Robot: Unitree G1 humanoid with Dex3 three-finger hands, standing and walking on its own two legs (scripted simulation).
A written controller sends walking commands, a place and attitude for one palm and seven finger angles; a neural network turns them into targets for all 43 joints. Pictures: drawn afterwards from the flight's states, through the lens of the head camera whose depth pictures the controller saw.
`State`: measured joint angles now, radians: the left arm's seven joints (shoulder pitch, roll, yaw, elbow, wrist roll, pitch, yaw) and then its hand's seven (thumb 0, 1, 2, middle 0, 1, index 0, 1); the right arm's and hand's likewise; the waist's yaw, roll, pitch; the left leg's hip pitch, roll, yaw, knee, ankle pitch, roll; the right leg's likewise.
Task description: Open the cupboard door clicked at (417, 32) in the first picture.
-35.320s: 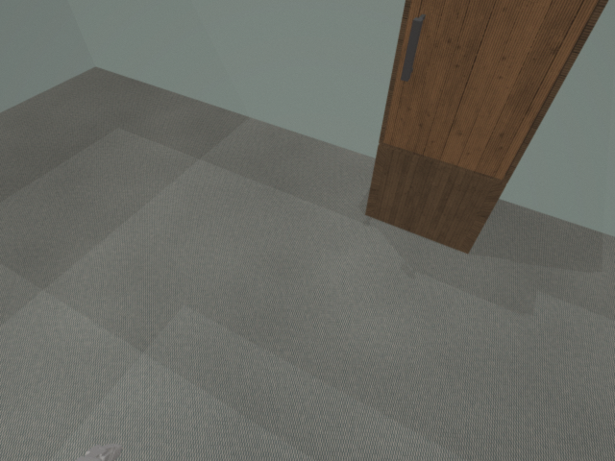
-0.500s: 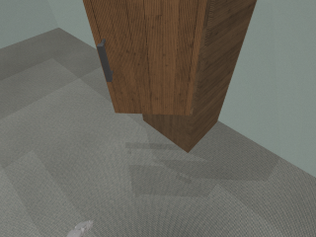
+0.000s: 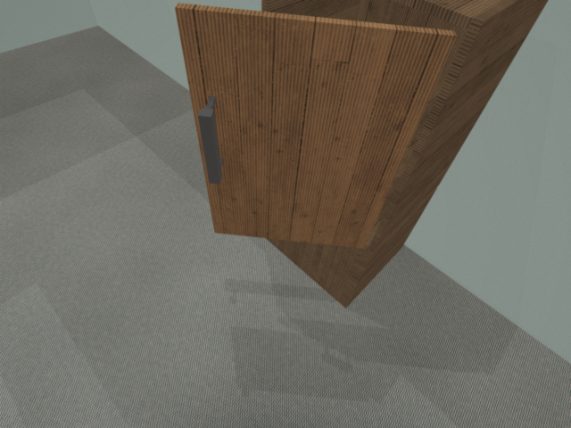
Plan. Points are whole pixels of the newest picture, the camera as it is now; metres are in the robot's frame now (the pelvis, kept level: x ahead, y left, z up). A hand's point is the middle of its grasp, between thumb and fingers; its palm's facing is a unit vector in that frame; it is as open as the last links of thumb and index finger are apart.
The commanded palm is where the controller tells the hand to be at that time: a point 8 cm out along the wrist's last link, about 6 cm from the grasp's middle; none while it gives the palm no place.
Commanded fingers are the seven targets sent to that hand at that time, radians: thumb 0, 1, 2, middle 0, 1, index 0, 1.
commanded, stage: come to a stop and stand still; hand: left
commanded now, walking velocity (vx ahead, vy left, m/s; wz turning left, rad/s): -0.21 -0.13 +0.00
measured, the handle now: (213, 142) +0.60 +0.19 +0.02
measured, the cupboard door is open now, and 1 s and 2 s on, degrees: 40 40 40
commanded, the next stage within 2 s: look again from close up in 0.98 s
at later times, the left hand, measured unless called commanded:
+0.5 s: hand out of the picture +0.09 +0.17 -0.17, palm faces +0.02 -0.98 -0.20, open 7.4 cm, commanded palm none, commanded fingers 0.00 0.90 0.90 -0.20 -0.30 -0.20 -0.30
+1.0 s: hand out of the picture +0.00 +0.23 -0.16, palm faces -0.04 -0.96 -0.27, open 7.4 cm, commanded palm none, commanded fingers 0.00 0.90 0.90 -0.20 -0.30 -0.20 -0.30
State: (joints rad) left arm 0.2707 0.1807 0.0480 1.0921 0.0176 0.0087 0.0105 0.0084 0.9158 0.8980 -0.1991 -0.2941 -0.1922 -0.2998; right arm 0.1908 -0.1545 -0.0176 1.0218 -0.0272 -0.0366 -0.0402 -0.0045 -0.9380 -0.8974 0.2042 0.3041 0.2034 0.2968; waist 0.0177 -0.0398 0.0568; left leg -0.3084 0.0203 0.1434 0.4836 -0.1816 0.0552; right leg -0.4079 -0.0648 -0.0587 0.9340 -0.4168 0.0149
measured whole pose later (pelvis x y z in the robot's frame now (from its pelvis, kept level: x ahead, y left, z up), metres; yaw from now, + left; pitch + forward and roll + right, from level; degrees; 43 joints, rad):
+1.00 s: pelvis +0.00 +0.03 +0.00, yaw -3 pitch +0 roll +1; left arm 0.30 0.20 0.00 1.07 0.03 0.01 0.02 0.01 0.91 0.90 -0.20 -0.29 -0.19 -0.30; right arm 0.26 -0.21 0.00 0.99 -0.02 -0.01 -0.02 0.00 -0.92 -0.90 0.20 0.30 0.20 0.30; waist 0.01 0.03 0.04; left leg -0.19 -0.07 0.11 0.44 -0.26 0.09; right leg -0.28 -0.08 0.04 0.51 -0.23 0.02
